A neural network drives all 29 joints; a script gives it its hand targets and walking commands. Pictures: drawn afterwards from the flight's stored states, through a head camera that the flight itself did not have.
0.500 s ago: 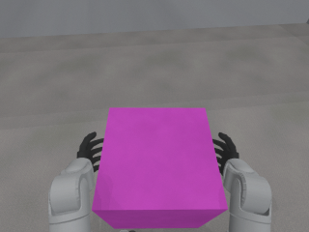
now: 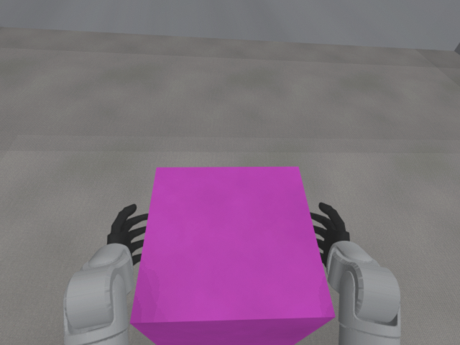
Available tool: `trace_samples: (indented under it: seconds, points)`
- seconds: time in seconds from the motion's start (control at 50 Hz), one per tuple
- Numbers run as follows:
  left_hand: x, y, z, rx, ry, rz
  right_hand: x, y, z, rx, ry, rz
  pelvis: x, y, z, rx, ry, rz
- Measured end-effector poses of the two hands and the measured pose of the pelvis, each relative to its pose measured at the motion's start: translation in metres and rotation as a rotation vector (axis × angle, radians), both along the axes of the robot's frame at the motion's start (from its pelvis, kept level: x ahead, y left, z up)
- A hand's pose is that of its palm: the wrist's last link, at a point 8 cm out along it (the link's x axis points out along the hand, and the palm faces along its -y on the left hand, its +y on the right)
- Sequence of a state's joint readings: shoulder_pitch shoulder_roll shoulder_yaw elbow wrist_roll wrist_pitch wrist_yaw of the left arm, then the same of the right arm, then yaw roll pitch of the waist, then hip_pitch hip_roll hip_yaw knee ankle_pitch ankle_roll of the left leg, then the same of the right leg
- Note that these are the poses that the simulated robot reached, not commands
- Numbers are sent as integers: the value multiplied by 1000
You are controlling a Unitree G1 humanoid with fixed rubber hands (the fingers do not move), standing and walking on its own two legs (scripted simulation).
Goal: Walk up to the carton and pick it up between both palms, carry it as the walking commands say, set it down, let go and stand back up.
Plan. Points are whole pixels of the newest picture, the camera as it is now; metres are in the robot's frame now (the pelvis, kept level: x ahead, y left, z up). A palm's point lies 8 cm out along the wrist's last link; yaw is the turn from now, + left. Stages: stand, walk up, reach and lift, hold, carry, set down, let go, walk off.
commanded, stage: carry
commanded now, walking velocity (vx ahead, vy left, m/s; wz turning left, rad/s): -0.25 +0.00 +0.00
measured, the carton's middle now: (228, 263) +0.27 +0.01 -0.01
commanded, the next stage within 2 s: none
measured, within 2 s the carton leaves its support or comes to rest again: neither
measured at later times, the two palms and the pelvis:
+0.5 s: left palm out of the picture +0.06 +0.12 +0.09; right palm out of the picture +0.04 -0.21 +0.08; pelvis -0.20 -0.02 +0.00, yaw -2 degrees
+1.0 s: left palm out of the picture -0.13 +0.16 +0.08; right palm out of the picture -0.14 -0.17 +0.09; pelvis -0.39 +0.00 +0.00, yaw -1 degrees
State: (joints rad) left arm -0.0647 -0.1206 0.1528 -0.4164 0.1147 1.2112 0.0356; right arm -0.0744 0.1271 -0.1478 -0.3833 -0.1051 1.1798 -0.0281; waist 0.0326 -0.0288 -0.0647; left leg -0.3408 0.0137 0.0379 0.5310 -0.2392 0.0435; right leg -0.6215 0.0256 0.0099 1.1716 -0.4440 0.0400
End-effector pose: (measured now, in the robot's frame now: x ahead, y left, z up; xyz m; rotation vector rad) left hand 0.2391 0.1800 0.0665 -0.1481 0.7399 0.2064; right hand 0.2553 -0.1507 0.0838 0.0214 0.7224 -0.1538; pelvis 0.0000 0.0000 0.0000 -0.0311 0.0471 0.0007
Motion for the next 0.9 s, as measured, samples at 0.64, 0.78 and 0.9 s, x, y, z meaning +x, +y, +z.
trace_samples:
  seconds: [0.64,0.78,0.9]
  points:
    - [-241,-19,11,50,-57,-49,-256,-19,-1,55,-58,-55,-258,-2,-8,59,24,-13]
    - [-313,10,0,4,7,-3,-314,10,-1,-2,7,3,-312,10,0,5,-5,-1]
    - [-345,6,10,10,-33,-21,-351,6,9,-3,-32,-11,-356,8,2,-14,10,-6]
